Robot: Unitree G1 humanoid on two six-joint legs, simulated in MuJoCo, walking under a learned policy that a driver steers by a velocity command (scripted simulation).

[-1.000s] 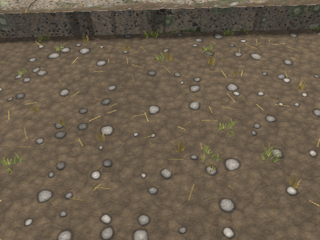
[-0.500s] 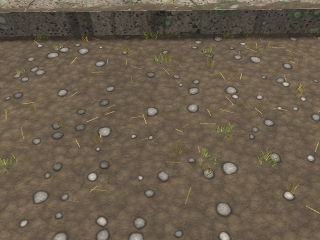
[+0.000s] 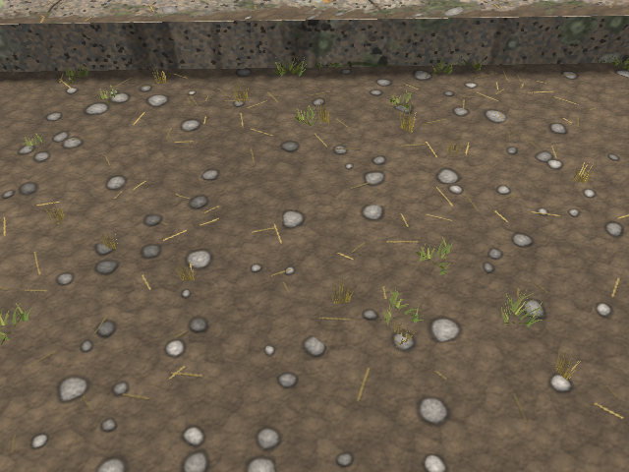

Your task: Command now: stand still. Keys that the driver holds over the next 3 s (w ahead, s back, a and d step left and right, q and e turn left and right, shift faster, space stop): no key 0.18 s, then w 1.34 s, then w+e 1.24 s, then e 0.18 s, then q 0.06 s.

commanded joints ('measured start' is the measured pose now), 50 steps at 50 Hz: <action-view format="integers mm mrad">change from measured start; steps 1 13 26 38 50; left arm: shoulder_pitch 47 131 57 -220 223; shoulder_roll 107 177 32 58 311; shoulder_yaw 18 47 31 51 142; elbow -23 -17 -155 -250 -169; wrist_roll -1 -22 -21 -25 -6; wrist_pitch -7 0 -63 -77 -77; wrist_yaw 3 17 -6 -36 -49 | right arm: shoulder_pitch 17 15 435 258 395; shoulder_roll -108 -84 -272 -131 -20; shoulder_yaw -14 -6 -78 -11 7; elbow -19 -22 31 -58 -104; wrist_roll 0 8 20 -2 -5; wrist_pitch -7 -18 -109 -115 -91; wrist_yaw -4 -6 45 32 42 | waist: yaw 0 31 -152 -61 131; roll -5 -129 338 59 -134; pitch -1 59 -90 86 -401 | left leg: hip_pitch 36 -151 441 147 -267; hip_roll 17 -63 375 181 15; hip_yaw -3 113 -545 3 123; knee -44 165 -253 -352 709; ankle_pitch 152 -242 -285 298 296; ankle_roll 32 38 273 207 57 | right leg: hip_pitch -67 -71 -579 -577 592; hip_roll -58 -172 41 -125 -342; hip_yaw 55 252 -17 -11 483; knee -104 -245 557 303 65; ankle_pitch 117 -496 -260 277 12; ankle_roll -8 -117 -9 22 -318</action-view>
